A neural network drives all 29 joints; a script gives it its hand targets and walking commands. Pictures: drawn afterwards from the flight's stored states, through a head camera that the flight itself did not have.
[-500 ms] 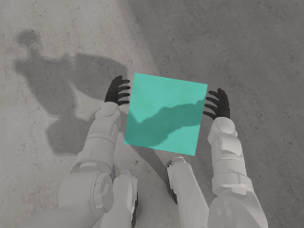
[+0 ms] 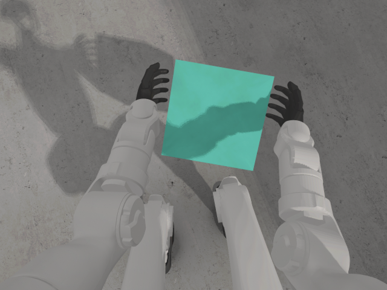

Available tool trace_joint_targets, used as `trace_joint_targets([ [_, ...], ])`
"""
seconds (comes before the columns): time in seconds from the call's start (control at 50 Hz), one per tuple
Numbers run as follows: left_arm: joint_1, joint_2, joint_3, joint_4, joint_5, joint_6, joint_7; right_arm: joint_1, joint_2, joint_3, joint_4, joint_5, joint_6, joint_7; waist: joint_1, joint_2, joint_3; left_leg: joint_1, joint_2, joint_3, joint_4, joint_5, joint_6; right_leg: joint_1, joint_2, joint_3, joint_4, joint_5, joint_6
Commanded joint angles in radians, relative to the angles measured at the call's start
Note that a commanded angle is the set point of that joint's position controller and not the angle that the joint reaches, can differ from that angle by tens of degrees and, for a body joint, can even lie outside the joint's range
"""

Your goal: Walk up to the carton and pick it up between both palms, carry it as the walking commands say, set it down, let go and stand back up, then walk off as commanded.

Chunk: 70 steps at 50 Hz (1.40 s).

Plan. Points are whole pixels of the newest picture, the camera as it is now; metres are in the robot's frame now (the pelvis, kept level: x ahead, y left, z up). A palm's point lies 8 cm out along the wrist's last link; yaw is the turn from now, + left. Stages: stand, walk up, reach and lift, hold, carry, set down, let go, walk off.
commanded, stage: set down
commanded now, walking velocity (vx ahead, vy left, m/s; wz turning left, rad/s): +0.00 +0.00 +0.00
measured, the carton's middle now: (213, 115) +0.46 -0.10 -0.20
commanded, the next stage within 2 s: none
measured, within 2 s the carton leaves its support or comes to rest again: neither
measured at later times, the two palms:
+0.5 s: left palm (156, 103) +0.50 +0.04 -0.17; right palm (276, 123) +0.41 -0.24 -0.18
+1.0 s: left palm (160, 108) +0.51 +0.04 -0.26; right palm (265, 125) +0.43 -0.25 -0.27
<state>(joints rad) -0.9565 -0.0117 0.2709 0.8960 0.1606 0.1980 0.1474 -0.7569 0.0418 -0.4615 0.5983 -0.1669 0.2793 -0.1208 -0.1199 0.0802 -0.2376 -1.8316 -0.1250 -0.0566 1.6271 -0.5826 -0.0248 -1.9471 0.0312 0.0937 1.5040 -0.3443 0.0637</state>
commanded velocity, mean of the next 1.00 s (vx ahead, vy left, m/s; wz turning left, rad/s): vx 0.00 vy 0.00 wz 0.00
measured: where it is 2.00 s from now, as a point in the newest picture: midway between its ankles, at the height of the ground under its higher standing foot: (196, 238)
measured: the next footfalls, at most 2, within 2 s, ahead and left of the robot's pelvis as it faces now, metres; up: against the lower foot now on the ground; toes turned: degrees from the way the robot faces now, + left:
none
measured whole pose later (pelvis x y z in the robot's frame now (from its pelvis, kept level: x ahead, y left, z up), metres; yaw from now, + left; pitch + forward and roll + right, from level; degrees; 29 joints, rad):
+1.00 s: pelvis -0.03 -0.01 -0.12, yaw +2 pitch +47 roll +2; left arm -1.36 0.14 0.18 1.04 0.09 0.22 0.14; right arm -1.11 -0.09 -0.48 0.72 -0.14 0.27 -0.12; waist -0.13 0.08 0.05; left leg -2.22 -0.16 -0.04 2.01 -0.61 -0.06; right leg -2.34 0.05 0.10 1.86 -0.33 0.08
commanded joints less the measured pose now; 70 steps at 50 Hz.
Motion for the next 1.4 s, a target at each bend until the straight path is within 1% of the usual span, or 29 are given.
trace_joint_targets([
  [0.0,-0.596,-0.923,-0.393,-0.065,-0.093,-0.038,-0.245,-0.649,0.802,0.468,0.02,0.094,-0.037,0.289,-0.096,0.05,-0.84,0.229,-0.084,0.047,-0.198,0.155,-0.007,0.717,0.109,-0.152,-0.023,0.234,-0.027],
  [0.02,-0.619,-0.91,-0.392,-0.104,-0.103,-0.042,-0.245,-0.701,0.805,0.502,-0.043,0.104,-0.043,0.289,-0.07,0.003,-0.919,0.259,-0.091,0.05,-0.186,0.179,-0.004,0.745,0.111,-0.171,-0.014,0.247,-0.017],
  [0.04,-0.653,-0.918,-0.429,-0.107,-0.132,-0.044,-0.246,-0.724,0.812,0.495,-0.062,0.098,-0.047,0.281,-0.116,-0.024,-0.939,0.232,-0.089,0.042,-0.159,0.155,-0.001,0.751,0.112,-0.172,-0.001,0.245,-0.018],
  [0.06,-0.557,-0.958,-0.376,-0.004,-0.092,-0.026,-0.247,-0.753,0.788,0.5,-0.078,0.107,-0.052,0.274,-0.054,0.066,-0.913,0.203,-0.094,0.078,-0.167,0.136,-0.005,0.761,0.111,-0.152,-0.009,0.223,-0.026],
  [0.08,-0.612,-0.94,-0.39,-0.065,-0.11,-0.033,-0.246,-0.742,0.786,0.496,-0.068,0.098,-0.043,0.28,-0.1,0.006,-0.93,0.194,-0.089,0.053,-0.15,0.17,-0.006,0.76,0.109,-0.161,0.007,0.258,-0.022],
  [0.12,-0.553,-0.935,-0.348,0.035,-0.085,-0.021,-0.239,-0.802,0.779,0.508,-0.063,0.104,-0.046,0.279,-0.033,0.015,-0.892,0.167,-0.1,0.06,-0.151,0.126,0.003,0.729,0.106,-0.16,0.027,0.209,-0.016],
  [0.16,-0.647,-0.917,-0.37,-0.068,-0.116,-0.036,-0.25,-0.778,0.791,0.5,-0.072,0.101,-0.041,0.274,-0.074,-0.014,-0.959,0.117,-0.1,0.085,-0.106,0.139,0.002,0.765,0.118,-0.157,0.029,0.246,-0.008],
  [0.18,-0.59,-0.922,-0.345,0.01,-0.082,-0.021,-0.25,-0.785,0.792,0.488,-0.037,0.1,-0.043,0.278,-0.028,0.019,-0.916,0.103,-0.104,0.092,-0.115,0.156,-0.006,0.736,0.114,-0.156,0.041,0.265,-0.009],
  [0.2,-0.632,-0.907,-0.376,-0.015,-0.103,-0.029,-0.249,-0.753,0.803,0.454,0.012,0.074,-0.034,0.274,-0.106,-0.031,-0.889,0.085,-0.098,0.056,-0.109,0.153,0.0,0.712,0.113,-0.173,0.063,0.268,0.0],
  [0.26,-0.675,-0.911,-0.361,-0.036,-0.111,-0.026,-0.247,-0.843,0.77,0.493,-0.067,0.102,-0.046,0.269,-0.063,-0.02,-0.98,0.089,-0.109,0.091,-0.08,0.122,0.001,0.747,0.115,-0.166,0.067,0.227,-0.005],
  [0.3,-0.7,-0.885,-0.366,-0.031,-0.111,-0.032,-0.236,-0.85,0.783,0.486,-0.026,0.107,-0.045,0.266,-0.076,-0.04,-0.946,0.074,-0.105,0.07,-0.064,0.128,0.005,0.722,0.108,-0.173,0.094,0.239,0.004],
  [0.34,-0.669,-0.908,-0.341,0.019,-0.087,-0.024,-0.245,-0.828,0.776,0.44,0.001,0.086,-0.047,0.269,-0.057,0.033,-0.857,0.008,-0.101,0.094,-0.056,0.119,-0.003,0.649,0.109,-0.159,0.092,0.242,-0.013],
  [0.38,-0.719,-0.887,-0.384,-0.045,-0.134,-0.035,-0.25,-0.87,0.784,0.488,-0.068,0.105,-0.05,0.258,-0.098,-0.064,-1.012,0.055,-0.103,0.08,-0.021,0.129,0.011,0.736,0.112,-0.173,0.113,0.238,0.009],
  [0.4,-0.715,-0.877,-0.348,0.005,-0.103,-0.028,-0.245,-0.869,0.782,0.456,-0.024,0.101,-0.049,0.259,-0.064,0.005,-0.932,0.026,-0.103,0.097,-0.028,0.1,0.005,0.671,0.109,-0.169,0.12,0.216,0.001],
  [0.42,-0.737,-0.87,-0.352,-0.042,-0.126,-0.035,-0.251,-0.894,0.763,0.475,-0.053,0.099,-0.051,0.255,-0.085,-0.049,-0.951,0.011,-0.106,0.081,-0.007,0.128,0.011,0.675,0.109,-0.173,0.126,0.237,0.005],
  [0.54,-0.81,-0.814,-0.347,-0.017,-0.102,-0.031,-0.244,-0.909,0.776,0.448,-0.008,0.116,-0.042,0.26,-0.06,0.008,-0.92,-0.028,-0.092,0.119,0.032,0.076,0.008,0.639,0.101,-0.158,0.155,0.187,0.006],
  [0.56,-0.756,-0.829,-0.341,0.003,-0.105,-0.029,-0.248,-0.925,0.757,0.455,0.005,0.098,-0.045,0.255,-0.077,-0.065,-0.903,-0.046,-0.1,0.089,0.025,0.078,0.018,0.638,0.096,-0.188,0.172,0.197,0.019],
  [0.6,-0.773,-0.843,-0.345,0.028,-0.118,-0.019,-0.246,-1.025,0.704,0.474,-0.108,0.137,-0.061,0.257,-0.053,0.018,-1.004,0.013,-0.095,0.098,0.057,0.116,0.01,0.624,0.087,-0.172,0.204,0.21,0.005],
  [0.66,-0.834,-0.837,-0.374,-0.008,-0.137,-0.033,-0.253,-0.965,0.72,0.465,-0.046,0.126,-0.059,0.249,-0.113,-0.017,-0.968,-0.034,-0.094,0.101,0.079,0.121,0.016,0.635,0.091,-0.181,0.208,0.232,0.01],
  [0.76,-0.856,-0.786,-0.362,-0.013,-0.144,-0.039,-0.249,-1.043,0.713,0.475,-0.075,0.137,-0.069,0.255,-0.06,-0.042,-0.978,-0.061,-0.093,0.104,0.115,0.128,0.014,0.613,0.087,-0.173,0.245,0.251,0.01],
  [0.82,-0.88,-0.788,-0.345,0.011,-0.141,-0.037,-0.249,-1.023,0.696,0.455,0.006,0.129,-0.062,0.262,-0.083,-0.059,-0.888,-0.088,-0.091,0.091,0.115,0.107,0.019,0.547,0.084,-0.189,0.252,0.22,0.017],
  [0.84,-0.876,-0.781,-0.347,0.032,-0.134,-0.031,-0.253,-1.075,0.659,0.445,-0.06,0.138,-0.069,0.265,-0.059,0.017,-0.905,-0.074,-0.086,0.111,0.132,0.117,0.013,0.535,0.085,-0.174,0.27,0.214,0.002],
  [0.86,-0.892,-0.773,-0.351,0.004,-0.145,-0.037,-0.247,-1.045,0.66,0.443,-0.012,0.126,-0.065,0.262,-0.103,-0.037,-0.907,-0.073,-0.091,0.089,0.128,0.116,0.018,0.549,0.079,-0.196,0.28,0.222,0.015],
  [1.02,-0.989,-0.761,-0.4,-0.02,-0.213,-0.044,-0.249,-1.122,0.615,0.447,-0.027,0.157,-0.083,0.264,-0.092,0.003,-0.976,-0.061,-0.087,0.118,0.205,0.137,0.005,0.58,0.069,-0.178,0.321,0.233,-0.006],
  [1.06,-0.987,-0.747,-0.421,0.009,-0.231,-0.043,-0.248,-1.15,0.582,0.45,-0.041,0.159,-0.089,0.258,-0.134,-0.022,-1.045,-0.005,-0.086,0.113,0.23,0.126,0.008,0.591,0.064,-0.203,0.338,0.218,0.002],
  [1.12,-1.036,-0.708,-0.447,-0.034,-0.24,-0.04,-0.236,-1.248,0.574,0.454,-0.085,0.227,-0.104,0.269,-0.069,0.058,-1.075,0.079,-0.083,0.103,0.231,0.174,0.005,0.556,0.058,-0.193,0.382,0.258,-0.006],
  [1.14,-1.065,-0.701,-0.461,-0.031,-0.258,-0.044,-0.238,-1.202,0.553,0.427,0.016,0.206,-0.097,0.267,-0.123,0.01,-1.028,0.04,-0.077,0.09,0.237,0.124,0.008,0.532,0.056,-0.207,0.386,0.205,-0.005],
  [1.3,-1.118,-0.618,-0.491,-0.075,-0.277,-0.052,-0.232,-1.273,0.57,0.436,0.064,0.282,-0.106,0.293,-0.083,0.056,-0.998,0.11,-0.061,0.103,0.305,0.199,0.011,0.513,0.049,-0.197,0.467,0.278,-0.016],
  [1.38,-1.13,-0.607,-0.479,-0.024,-0.269,-0.06,-0.243,-1.21,0.528,0.381,0.189,0.256,-0.124,0.292,-0.128,0.09,-0.747,0.004,-0.053,0.087,0.319,0.153,0.015,0.373,0.039,-0.201,0.484,0.23,-0.023],
])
